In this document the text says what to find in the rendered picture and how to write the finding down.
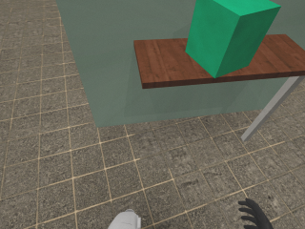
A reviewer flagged robot right hand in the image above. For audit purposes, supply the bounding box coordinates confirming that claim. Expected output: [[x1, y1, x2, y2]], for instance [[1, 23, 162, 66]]
[[238, 198, 274, 229]]

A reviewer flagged carton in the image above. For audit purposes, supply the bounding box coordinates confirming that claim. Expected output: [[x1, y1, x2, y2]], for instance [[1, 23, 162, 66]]
[[185, 0, 281, 78]]

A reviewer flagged robot left thigh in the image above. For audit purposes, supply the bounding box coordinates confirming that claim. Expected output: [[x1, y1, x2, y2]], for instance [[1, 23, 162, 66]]
[[108, 211, 141, 229]]

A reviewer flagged table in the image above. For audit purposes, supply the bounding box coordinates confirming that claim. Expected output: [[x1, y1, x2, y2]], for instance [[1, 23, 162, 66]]
[[133, 33, 305, 142]]

